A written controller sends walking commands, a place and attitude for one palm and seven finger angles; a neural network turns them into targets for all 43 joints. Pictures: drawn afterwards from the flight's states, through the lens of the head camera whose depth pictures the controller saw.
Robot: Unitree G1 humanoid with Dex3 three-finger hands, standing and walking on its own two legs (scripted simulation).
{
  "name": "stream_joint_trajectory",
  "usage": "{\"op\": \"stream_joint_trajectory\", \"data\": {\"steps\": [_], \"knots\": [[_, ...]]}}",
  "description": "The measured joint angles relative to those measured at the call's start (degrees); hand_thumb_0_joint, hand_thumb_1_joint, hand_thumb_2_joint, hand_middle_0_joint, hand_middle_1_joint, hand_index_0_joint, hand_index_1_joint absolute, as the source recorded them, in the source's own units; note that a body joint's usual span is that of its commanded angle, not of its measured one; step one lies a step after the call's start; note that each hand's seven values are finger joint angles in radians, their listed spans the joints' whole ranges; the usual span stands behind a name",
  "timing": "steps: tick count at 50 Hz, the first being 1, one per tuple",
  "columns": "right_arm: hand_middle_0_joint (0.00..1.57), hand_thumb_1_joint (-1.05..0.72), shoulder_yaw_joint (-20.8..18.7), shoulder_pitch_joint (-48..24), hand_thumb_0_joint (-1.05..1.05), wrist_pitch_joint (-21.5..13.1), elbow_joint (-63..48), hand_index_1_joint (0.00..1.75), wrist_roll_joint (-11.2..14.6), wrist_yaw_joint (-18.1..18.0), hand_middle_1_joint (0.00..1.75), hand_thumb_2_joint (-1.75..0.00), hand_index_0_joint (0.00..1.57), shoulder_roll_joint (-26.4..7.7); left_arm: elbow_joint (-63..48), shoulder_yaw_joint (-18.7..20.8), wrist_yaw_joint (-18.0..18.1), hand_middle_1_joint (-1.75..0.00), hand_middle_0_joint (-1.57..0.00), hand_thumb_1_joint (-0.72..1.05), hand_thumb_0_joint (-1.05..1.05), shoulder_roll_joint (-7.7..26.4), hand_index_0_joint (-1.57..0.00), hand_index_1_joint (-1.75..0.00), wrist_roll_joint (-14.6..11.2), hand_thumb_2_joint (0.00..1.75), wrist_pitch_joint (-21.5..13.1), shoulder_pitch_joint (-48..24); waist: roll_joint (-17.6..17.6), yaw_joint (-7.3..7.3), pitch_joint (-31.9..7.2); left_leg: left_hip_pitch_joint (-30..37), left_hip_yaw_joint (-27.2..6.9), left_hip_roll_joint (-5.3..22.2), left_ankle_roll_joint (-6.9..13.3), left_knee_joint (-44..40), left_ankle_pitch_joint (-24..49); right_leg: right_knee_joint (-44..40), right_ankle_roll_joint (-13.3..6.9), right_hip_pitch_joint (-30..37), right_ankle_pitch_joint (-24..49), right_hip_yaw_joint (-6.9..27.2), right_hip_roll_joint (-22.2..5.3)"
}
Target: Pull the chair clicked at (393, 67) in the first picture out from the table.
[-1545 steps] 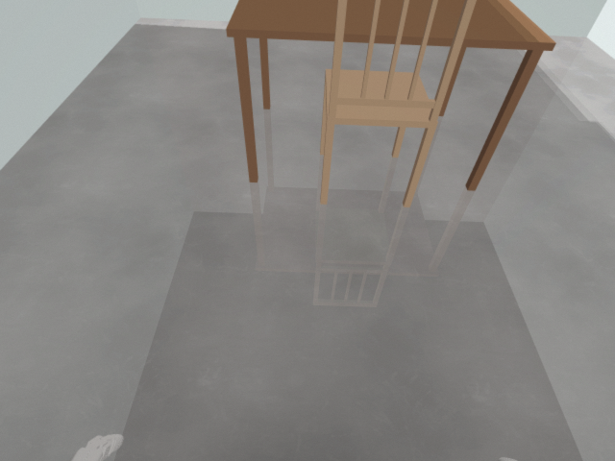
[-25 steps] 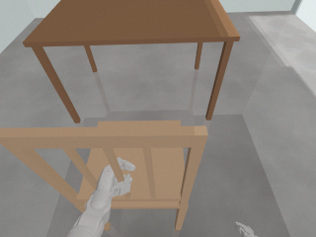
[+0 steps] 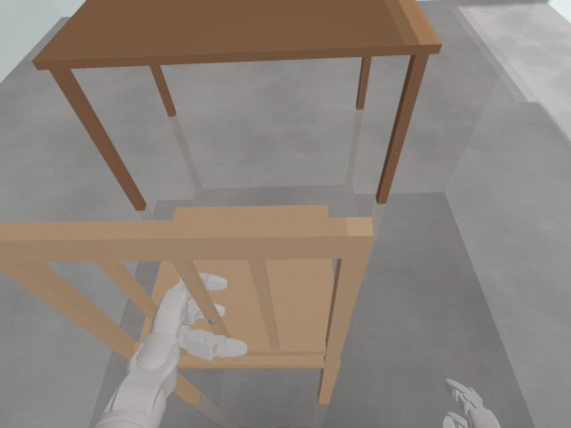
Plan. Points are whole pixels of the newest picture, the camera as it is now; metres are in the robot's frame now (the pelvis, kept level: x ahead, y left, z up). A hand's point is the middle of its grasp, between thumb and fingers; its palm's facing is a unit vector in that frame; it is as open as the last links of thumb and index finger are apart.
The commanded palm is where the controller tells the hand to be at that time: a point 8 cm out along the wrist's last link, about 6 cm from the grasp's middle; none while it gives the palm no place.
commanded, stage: open the thumb and straighten the fingers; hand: left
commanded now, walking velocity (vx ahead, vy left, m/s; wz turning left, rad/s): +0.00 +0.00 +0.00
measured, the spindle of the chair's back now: (209, 311) +0.29 +0.13 -0.03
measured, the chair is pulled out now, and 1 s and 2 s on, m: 0.67 0.67 0.67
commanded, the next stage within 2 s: draw the fingers out of the gap in 0.34 s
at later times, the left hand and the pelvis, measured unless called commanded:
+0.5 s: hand (207, 329) +0.27 +0.13 -0.05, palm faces -0.08 -0.99 -0.13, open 17.4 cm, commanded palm +0.24 +0.18 -0.02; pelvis +0.02 +0.01 -0.01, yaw +1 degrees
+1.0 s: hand (196, 391) +0.19 +0.13 -0.04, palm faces -0.05 -0.99 -0.14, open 17.5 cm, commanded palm +0.16 +0.18 -0.02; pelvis +0.02 +0.01 -0.03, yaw +3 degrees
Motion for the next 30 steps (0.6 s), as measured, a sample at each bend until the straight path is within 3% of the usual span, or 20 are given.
{"op": "stream_joint_trajectory", "data": {"steps": [6, 16, 25, 30], "knots": [[0.21, -0.91, 1.2, 0.4, 0.01, -0.9, -0.6, 0.3, -0.3, -0.3, 0.3, -0.9, 0.2, 1.3, -2.6, 0.3, -1.5, -0.87, -0.29, -0.46, 0.0, -0.1, -0.3, -0.87, 0.2, 0.24, 1.6, 1.3, -0.2, 0.17, -1.2, -1.8, -0.4, -0.1, 0.0, 2.5, -1.5, 2.5, 0.0, -1.7, -1.7, -0.3, -0.2], [0.21, -0.9, 1.2, 0.2, 0.01, -2.2, -2.4, 0.3, -0.6, -0.8, 0.3, -0.9, 0.21, 0.8, -9.4, -0.1, -1.9, -0.24, -0.08, -0.53, -0.01, 0.6, -0.09, -0.24, 0.4, 0.21, 4.4, 5.1, -0.3, 0.12, -1.7, -3.6, -0.9, -0.1, 0.1, 5.2, -3.4, 4.7, 0.3, -3.0, -3.3, -0.6, -0.4], [0.21, -0.9, 1.1, 0.0, 0.01, -2.3, -3.9, 0.3, -0.7, -0.9, 0.3, -0.9, 0.21, 0.4, -14.7, -1.4, -1.2, -0.04, -0.02, -0.53, -0.01, 0.7, -0.02, -0.04, 1.3, 0.2, 6.8, 8.5, -0.9, 0.21, -2.5, -5.3, -1.2, -0.4, 0.3, 7.4, -4.7, 6.5, 0.5, -4.4, -4.5, -0.8, -0.8], [0.21, -0.9, 1.1, 0.6, 0.01, -2.2, -5.6, 0.3, -0.6, -0.7, 0.3, -0.9, 0.21, 0.9, -21.3, -2.2, -0.9, -0.01, -0.01, -0.53, -0.01, 0.8, -0.01, -0.01, 1.5, 0.2, 7.6, 15.0, -0.9, 0.11, -3.4, -6.0, -1.1, -0.3, 0.4, 8.5, -5.6, 7.4, 0.6, -5.1, -5.3, -0.7, -0.7]]}}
